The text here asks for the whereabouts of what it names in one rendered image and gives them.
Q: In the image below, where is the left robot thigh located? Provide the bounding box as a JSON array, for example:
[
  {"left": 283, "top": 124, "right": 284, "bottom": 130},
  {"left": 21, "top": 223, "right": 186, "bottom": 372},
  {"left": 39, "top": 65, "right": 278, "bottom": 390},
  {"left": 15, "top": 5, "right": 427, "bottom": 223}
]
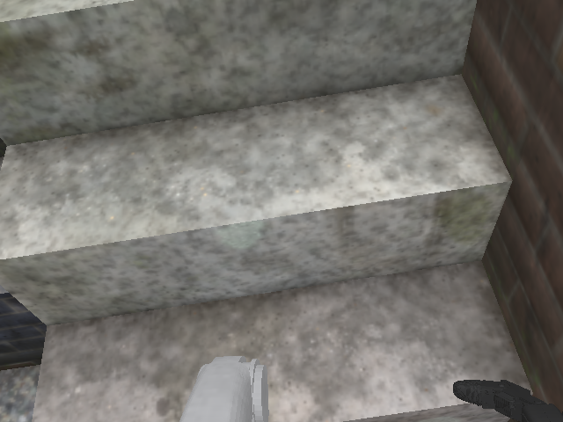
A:
[{"left": 179, "top": 356, "right": 269, "bottom": 422}]

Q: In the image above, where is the robot right hand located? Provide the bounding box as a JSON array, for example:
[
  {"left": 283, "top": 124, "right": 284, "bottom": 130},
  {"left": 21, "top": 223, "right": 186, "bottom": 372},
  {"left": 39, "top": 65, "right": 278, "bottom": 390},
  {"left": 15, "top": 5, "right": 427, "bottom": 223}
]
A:
[{"left": 453, "top": 380, "right": 563, "bottom": 422}]

